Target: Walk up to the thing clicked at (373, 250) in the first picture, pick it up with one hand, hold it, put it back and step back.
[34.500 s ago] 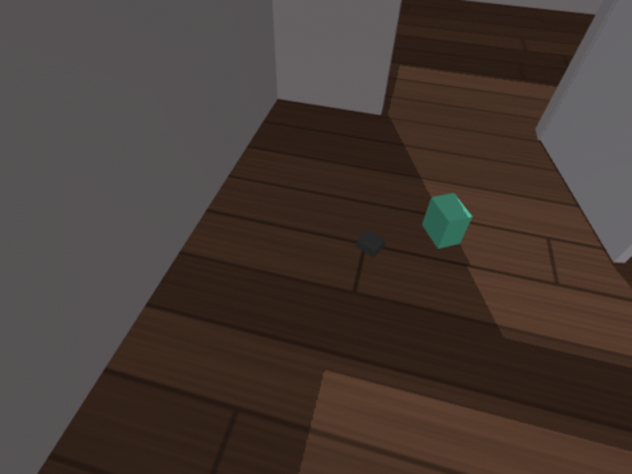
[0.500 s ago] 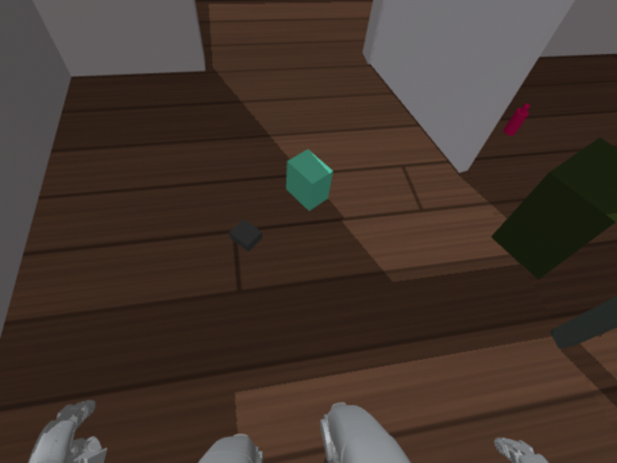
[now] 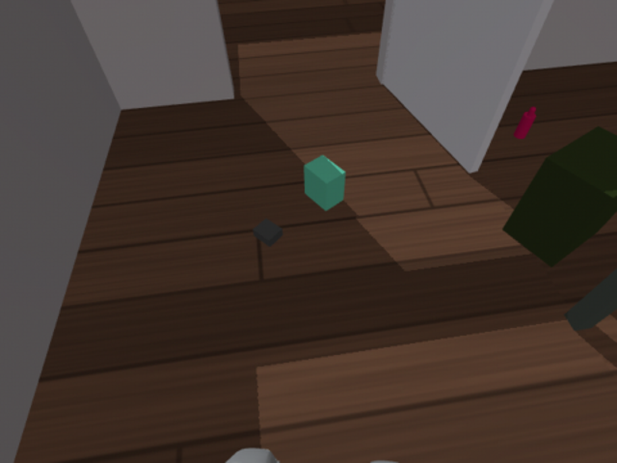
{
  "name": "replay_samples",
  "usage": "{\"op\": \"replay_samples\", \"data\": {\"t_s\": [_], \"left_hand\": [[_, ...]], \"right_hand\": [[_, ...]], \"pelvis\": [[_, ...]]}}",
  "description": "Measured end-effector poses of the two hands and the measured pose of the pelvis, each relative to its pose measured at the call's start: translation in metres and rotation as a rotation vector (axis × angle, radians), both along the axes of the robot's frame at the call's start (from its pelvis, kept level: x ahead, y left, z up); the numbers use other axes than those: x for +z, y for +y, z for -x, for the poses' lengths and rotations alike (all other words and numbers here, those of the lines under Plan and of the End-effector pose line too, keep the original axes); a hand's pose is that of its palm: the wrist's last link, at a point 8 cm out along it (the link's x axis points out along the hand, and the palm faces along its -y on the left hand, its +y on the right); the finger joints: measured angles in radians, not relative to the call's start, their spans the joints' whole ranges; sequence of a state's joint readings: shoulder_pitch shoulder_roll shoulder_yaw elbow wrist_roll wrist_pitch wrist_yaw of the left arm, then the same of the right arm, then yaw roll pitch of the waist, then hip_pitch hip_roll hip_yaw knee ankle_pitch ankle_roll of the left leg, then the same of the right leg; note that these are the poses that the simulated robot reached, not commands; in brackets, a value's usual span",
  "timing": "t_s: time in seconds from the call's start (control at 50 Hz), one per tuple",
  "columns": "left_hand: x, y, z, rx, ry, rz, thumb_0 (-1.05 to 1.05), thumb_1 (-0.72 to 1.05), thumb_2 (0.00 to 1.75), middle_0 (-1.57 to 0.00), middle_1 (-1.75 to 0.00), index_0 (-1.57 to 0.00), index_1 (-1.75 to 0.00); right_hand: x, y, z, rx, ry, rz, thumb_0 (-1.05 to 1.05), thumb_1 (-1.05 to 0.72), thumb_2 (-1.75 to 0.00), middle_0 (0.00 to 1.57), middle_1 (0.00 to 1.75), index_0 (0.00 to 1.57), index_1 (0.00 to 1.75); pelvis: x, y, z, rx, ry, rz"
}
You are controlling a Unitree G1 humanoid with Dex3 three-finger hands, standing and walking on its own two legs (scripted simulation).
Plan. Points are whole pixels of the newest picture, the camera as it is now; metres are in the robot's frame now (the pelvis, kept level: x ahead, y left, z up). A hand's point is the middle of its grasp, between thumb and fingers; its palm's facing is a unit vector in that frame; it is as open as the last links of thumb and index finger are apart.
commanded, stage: step back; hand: left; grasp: from above
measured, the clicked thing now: (268, 232) +1.03 +0.19 -0.74
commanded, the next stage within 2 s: stand in 0.94 s
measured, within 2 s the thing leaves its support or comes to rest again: neither
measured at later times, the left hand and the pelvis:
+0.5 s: hand out of the picture +0.03 +0.27 -0.14, palm faces +0.08 -0.93 -0.37, open 7.4 cm; pelvis +0.00 +0.00 +0.01, yaw +3 degrees
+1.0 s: hand out of the picture +0.13 +0.28 -0.13, palm faces +0.02 -0.93 -0.35, open 7.4 cm; pelvis +0.03 +0.02 +0.02, yaw +1 degrees
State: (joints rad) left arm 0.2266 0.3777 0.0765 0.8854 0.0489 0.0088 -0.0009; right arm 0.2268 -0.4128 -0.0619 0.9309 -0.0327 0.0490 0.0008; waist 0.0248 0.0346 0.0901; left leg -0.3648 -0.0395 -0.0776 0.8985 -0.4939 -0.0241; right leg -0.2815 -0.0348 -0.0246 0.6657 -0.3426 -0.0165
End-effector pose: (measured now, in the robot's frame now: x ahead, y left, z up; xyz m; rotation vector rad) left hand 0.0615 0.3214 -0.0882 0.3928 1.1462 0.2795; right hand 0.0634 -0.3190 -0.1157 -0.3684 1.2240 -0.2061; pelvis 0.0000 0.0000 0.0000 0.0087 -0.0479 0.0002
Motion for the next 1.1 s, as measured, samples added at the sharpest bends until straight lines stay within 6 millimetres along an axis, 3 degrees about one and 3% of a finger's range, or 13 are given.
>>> {"op": "replay_samples", "data": {"t_s": [0.08, 0.2, 0.36, 0.48, 0.66, 0.86, 0.98, 1.1], "left_hand": [[-0.007, 0.015, 0.015, 0.026, -0.019, 0.008, 0.01, 0.90, 0.90, -0.21, -0.30, -0.21, -0.30], [-0.009, 0.013, 0.031, 0.043, 0.027, 0.051, 0.01, 0.90, 0.90, -0.20, -0.30, -0.20, -0.30], [-0.013, -0.011, 0.040, 0.051, 0.036, 0.061, 0.01, 0.90, 0.90, -0.20, -0.30, -0.20, -0.30], [-0.008, -0.015, 0.042, 0.084, 0.034, 0.078, 0.01, 0.90, 0.90, -0.21, -0.30, -0.21, -0.30], [-0.025, 0.008, 0.011, 0.090, 0.060, 0.096, 0.01, 0.90, 0.90, -0.21, -0.30, -0.20, -0.30], [-0.016, 0.010, -0.038, 0.033, 0.012, 0.095, 0.01, 0.90, 0.90, -0.20, -0.30, -0.20, -0.30], [-0.008, 0.007, -0.055, 0.010, -0.004, 0.092, 0.00, 0.90, 0.90, -0.20, -0.30, -0.20, -0.30], [-0.004, -0.002, -0.058, -0.004, 0.007, 0.101, 0.00, 0.90, 0.90, -0.20, -0.30, -0.20, -0.30]], "right_hand": [[0.000, 0.013, 0.024, 0.005, 0.035, -0.002, 0.01, -0.90, -0.90, 0.20, 0.30, 0.20, 0.30], [0.011, 0.025, 0.038, -0.001, -0.003, -0.027, 0.01, -0.90, -0.90, 0.21, 0.30, 0.21, 0.30], [0.006, 0.010, 0.015, 0.001, -0.026, -0.035, 0.01, -0.90, -0.90, 0.21, 0.30, 0.21, 0.30], [0.013, 0.009, -0.015, 0.049, -0.030, -0.018, 0.01, -0.90, -0.90, 0.21, 0.30, 0.20, 0.30], [0.014, 0.037, -0.053, 0.059, -0.064, -0.009, 0.01, -0.90, -0.90, 0.20, 0.30, 0.20, 0.30], [0.021, 0.062, -0.093, 0.051, -0.128, -0.061, 0.01, -0.90, -0.90, 0.21, 0.30, 0.21, 0.30], [0.023, 0.061, -0.097, 0.037, -0.135, -0.070, 0.01, -0.90, -0.90, 0.21, 0.30, 0.21, 0.30], [0.024, 0.052, -0.083, 0.016, -0.105, -0.067, 0.01, -0.90, -0.90, 0.21, 0.30, 0.21, 0.30]], "pelvis": [[-0.003, 0.007, 0.013, 0.025, -0.016, -0.025], [0.007, 0.007, 0.019, 0.019, -0.011, -0.008], [0.005, -0.008, 0.014, 0.018, -0.004, 0.025], [0.011, -0.002, 0.002, 0.042, 0.002, 0.019], [0.005, 0.017, -0.017, 0.043, 0.005, 0.004], [0.013, 0.021, -0.030, 0.020, 0.009, 0.017], [0.017, 0.021, -0.031, 0.012, 0.009, 0.011], [0.022, 0.019, -0.031, 0.015, 0.003, 0.007]]}}
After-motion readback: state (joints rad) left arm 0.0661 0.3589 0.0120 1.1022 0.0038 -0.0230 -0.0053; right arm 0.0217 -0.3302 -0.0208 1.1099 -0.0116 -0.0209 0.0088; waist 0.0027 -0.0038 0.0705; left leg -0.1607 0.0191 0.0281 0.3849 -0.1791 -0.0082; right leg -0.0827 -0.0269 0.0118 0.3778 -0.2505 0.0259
